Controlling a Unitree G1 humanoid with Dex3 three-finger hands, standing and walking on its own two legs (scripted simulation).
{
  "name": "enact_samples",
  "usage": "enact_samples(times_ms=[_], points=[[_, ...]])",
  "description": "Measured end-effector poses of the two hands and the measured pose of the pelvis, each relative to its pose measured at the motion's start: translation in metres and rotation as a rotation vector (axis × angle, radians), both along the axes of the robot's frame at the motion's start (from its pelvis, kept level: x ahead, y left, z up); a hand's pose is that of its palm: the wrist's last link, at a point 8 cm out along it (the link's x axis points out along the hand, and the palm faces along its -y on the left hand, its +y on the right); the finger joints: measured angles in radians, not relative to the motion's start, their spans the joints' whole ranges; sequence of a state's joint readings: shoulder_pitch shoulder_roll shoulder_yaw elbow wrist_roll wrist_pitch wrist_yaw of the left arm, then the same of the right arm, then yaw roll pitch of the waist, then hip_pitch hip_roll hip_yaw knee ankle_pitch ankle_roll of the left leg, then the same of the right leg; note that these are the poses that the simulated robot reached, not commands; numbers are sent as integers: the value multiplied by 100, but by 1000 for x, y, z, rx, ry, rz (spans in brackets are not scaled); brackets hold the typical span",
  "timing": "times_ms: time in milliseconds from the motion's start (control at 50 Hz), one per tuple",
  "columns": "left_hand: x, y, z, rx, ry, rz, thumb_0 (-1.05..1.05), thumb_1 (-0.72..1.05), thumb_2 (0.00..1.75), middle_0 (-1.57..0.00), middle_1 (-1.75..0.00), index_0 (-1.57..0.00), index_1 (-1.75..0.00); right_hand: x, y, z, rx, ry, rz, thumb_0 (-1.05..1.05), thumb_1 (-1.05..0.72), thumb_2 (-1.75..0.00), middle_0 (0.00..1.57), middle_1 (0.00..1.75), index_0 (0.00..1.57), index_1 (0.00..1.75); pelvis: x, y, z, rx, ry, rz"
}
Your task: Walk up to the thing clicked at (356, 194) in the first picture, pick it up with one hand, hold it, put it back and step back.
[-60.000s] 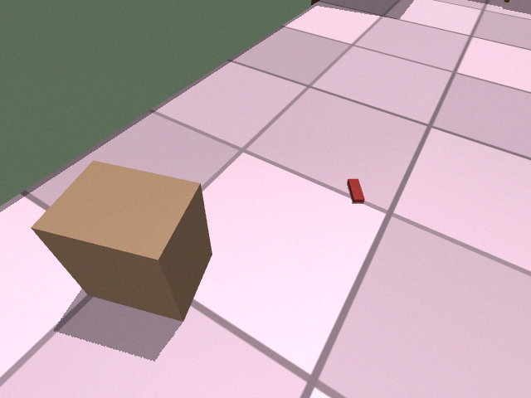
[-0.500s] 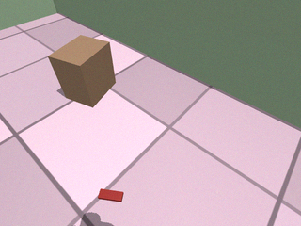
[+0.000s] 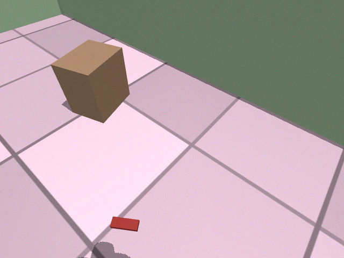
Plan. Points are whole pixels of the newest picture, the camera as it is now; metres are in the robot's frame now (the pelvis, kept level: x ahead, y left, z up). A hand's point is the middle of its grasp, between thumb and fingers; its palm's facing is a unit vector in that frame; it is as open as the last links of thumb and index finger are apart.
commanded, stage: stand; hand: left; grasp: from above
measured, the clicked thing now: (125, 223) +0.44 +0.27 -0.77
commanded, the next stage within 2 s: step back in 0.36 s
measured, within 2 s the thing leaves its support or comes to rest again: neither
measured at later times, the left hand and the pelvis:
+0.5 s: hand out of the picture +0.09 +0.26 -0.16, palm faces +0.00 -0.93 -0.36, open 7.4 cm; pelvis -0.02 +0.00 -0.01, yaw +0 degrees
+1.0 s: hand out of the picture +0.01 +0.28 -0.18, palm faces -0.12 -0.92 -0.38, open 7.4 cm; pelvis -0.12 +0.02 -0.03, yaw -5 degrees
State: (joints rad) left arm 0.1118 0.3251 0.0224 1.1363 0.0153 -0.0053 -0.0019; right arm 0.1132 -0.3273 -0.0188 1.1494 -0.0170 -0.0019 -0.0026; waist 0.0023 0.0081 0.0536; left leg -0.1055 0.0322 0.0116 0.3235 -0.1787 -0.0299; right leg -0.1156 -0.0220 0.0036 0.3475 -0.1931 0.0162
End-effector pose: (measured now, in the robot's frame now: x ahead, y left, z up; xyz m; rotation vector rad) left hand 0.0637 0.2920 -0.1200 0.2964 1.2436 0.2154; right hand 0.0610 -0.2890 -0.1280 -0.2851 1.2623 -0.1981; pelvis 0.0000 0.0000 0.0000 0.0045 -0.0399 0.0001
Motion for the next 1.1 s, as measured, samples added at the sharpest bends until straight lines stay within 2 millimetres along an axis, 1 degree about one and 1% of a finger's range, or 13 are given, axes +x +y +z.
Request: enact_samples(times_ms=[380, 440, 520, 580, 620, 660, 720, 760, 800, 920, 1020, 1060, 1100], points=[[13, -4, 2, 1, -24, -14, 1, 90, 90, -20, -30, -20, -30, 5, -8, 1, -2, -14, -12, 0, -90, -89, 21, 30, 21, 30, 3, -4, 0, 0, 1, -7], [15, 1, 1, 10, -38, -9, 1, 90, 90, -20, -30, -20, -30, 6, -12, 1, -8, -25, -22, 0, -90, -89, 21, 30, 21, 30, -6, -4, -4, -4, 7, -9], [15, 14, -1, 33, -54, -27, 1, 90, 90, -21, -30, -20, -30, 3, -19, 0, -37, -40, -21, 0, -90, -89, 21, 30, 21, 30, -22, 1, -11, -9, 13, -7], [16, 26, -5, 46, -67, -56, 1, 90, 90, -21, -30, -20, -30, -5, -19, 2, -66, -43, -20, 0, -90, -89, 21, 30, 21, 30, -34, 10, -16, -2, 13, -13], [19, 36, -10, 49, -79, -76, 1, 90, 90, -21, -30, -20, -30, -16, -17, 4, -86, -45, -24, 0, -90, -89, 21, 30, 21, 30, -40, 19, -21, -1, 17, -13], [23, 46, -17, 49, -101, -83, 1, 90, 90, -21, -30, -20, -30, -30, -13, 3, -111, -39, -21, 0, -90, -89, 21, 30, 21, 30, -47, 27, -27, -6, 21, -12], [23, 52, -20, 54, -118, -84, 1, 90, 90, -20, -30, -20, -30, -55, -4, 7, -120, -1, -13, 0, -90, -89, 21, 30, 21, 30, -60, 31, -25, -9, 11, -17], [17, 51, -18, 48, -115, -91, 1, 91, 90, -20, -30, -20, -30, -70, 1, 12, -122, 17, -19, 0, -90, -89, 21, 30, 21, 30, -67, 32, -21, -17, 14, -20], [8, 49, -18, 38, -105, -102, 1, 91, 90, -20, -30, -20, -30, -81, 4, 14, -125, 20, -27, 0, -90, -89, 21, 30, 21, 30, -74, 33, -18, -22, 18, -30], [-30, 41, -19, 31, -52, -134, 1, 91, 90, -20, -30, -20, -30, -106, 6, 10, -116, -34, -40, 0, -90, -89, 21, 30, 21, 30, -100, 32, -19, -21, 12, -70], [-63, 30, -20, 47, -49, -147, 1, 90, 90, -20, -30, -20, -30, -126, -6, -6, -88, -71, -37, 0, -90, -89, 21, 30, 21, 30, -128, 20, -29, -8, 7, -96], [-81, 24, -17, 59, -50, -143, 1, 90, 90, -20, -30, -20, -30, -135, -13, -13, -75, -78, -43, 0, -90, -89, 21, 30, 21, 30, -141, 15, -32, -29, -3, -94], [-101, 20, -11, 58, -48, -138, 1, 90, 90, -20, -30, -20, -30, -144, -17, -15, -66, -75, -55, 0, -90, -89, 21, 30, 21, 30, -151, 11, -29, -16, -7, -88]])
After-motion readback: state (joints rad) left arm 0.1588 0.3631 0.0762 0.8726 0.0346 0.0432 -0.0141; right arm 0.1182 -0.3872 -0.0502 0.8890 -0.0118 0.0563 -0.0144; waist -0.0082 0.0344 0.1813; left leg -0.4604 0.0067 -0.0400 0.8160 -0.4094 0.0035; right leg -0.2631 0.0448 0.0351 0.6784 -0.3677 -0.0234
